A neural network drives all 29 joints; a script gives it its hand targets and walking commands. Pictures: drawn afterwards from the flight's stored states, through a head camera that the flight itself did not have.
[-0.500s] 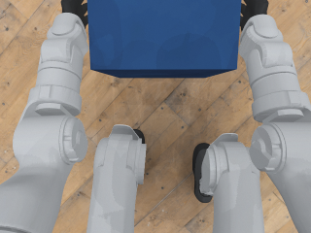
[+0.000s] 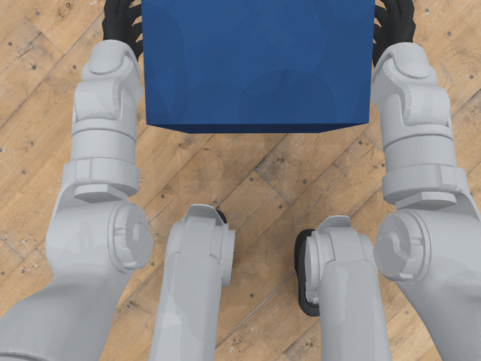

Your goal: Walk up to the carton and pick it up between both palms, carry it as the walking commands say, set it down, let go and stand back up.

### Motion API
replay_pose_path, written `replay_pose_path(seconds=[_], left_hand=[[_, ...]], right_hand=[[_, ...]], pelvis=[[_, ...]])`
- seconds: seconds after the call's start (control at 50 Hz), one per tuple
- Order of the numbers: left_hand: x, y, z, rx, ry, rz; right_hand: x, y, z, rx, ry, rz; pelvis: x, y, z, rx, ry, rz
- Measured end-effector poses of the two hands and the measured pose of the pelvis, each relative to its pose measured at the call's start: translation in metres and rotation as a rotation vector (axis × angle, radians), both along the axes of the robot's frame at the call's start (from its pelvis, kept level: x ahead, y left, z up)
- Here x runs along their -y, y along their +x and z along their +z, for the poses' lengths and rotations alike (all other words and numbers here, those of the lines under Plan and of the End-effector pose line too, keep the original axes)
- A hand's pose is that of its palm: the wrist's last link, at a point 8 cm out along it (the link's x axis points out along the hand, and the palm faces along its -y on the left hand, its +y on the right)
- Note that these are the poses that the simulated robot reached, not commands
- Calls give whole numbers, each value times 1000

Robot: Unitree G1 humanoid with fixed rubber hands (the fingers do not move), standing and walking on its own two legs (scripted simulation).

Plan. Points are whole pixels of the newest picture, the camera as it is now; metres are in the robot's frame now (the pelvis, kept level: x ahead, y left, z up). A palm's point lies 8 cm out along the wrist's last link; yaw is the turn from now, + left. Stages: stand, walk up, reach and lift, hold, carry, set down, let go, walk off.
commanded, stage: reach and lift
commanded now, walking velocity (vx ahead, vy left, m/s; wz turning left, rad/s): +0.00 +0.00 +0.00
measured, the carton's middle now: (254, 66) +0.53 +0.06 -0.18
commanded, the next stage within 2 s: none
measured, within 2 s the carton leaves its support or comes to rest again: neither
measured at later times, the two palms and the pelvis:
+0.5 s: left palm (93, 33) +0.50 +0.23 -0.03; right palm (437, 36) +0.53 -0.11 -0.03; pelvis +0.00 +0.00 +0.06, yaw +1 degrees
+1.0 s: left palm (49, 16) +0.48 +0.23 +0.05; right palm out of the picture +0.51 -0.12 +0.05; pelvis +0.01 +0.00 +0.11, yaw +1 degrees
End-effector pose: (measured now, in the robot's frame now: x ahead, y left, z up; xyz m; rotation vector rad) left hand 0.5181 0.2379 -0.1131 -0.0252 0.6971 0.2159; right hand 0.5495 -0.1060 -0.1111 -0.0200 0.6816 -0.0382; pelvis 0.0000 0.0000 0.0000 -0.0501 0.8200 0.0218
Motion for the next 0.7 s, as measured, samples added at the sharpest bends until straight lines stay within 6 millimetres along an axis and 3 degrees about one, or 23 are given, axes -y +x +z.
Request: replay_pose_path(seconds=[0.38, 0.7], left_hand=[[6, -18, 68, -8, -8, 11], [10, -28, 113, -7, -9, 11]], right_hand=[[6, -18, 67, -9, 9, -8], [11, -29, 112, -7, 6, -9]], pelvis=[[3, -2, 45, -20, 8, 3], [5, 2, 77, -10, 13, 4]])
